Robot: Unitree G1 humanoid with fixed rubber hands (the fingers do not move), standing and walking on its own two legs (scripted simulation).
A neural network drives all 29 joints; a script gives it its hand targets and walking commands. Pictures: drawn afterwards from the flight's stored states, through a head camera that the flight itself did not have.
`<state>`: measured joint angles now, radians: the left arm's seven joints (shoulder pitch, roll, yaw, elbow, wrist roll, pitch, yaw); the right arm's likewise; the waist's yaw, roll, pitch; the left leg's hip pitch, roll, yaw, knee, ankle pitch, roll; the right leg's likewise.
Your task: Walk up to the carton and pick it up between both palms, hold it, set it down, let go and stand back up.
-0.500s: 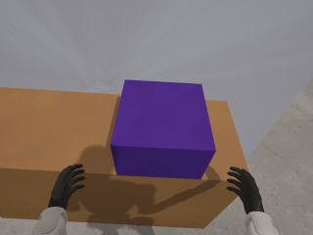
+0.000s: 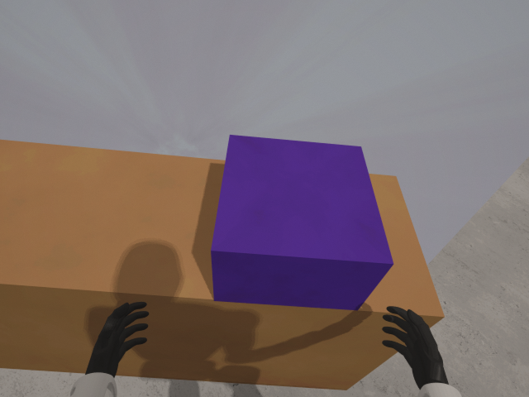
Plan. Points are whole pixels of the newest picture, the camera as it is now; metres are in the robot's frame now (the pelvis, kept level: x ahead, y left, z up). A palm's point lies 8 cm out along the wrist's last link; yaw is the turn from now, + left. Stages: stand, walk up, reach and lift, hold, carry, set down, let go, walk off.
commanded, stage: set down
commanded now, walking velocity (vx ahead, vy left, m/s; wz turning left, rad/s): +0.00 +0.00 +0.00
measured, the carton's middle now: (291, 219) +0.46 -0.04 -0.02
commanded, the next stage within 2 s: let go in 1.58 s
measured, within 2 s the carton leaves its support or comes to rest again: neither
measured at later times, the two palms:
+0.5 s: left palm (105, 386) +0.17 +0.22 -0.04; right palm (429, 373) +0.20 -0.24 -0.04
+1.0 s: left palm out of the picture +0.16 +0.22 -0.07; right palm out of the picture +0.16 -0.25 -0.06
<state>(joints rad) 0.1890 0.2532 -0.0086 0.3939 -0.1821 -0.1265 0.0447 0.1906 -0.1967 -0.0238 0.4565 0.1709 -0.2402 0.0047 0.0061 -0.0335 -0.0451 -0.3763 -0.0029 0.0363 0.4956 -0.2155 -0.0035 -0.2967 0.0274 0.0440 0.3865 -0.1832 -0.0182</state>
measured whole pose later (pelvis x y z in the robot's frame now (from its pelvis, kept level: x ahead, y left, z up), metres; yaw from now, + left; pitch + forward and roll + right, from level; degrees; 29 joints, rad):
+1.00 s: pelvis +0.01 -0.02 +0.00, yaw +1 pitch +2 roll -2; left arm 0.30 0.22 -0.01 0.41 -0.11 0.03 0.05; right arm 0.26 -0.20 -0.02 0.63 0.17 -0.22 0.07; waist 0.01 -0.01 -0.03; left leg -0.29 0.00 0.02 0.48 -0.23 0.00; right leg -0.21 0.03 0.03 0.39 -0.21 0.01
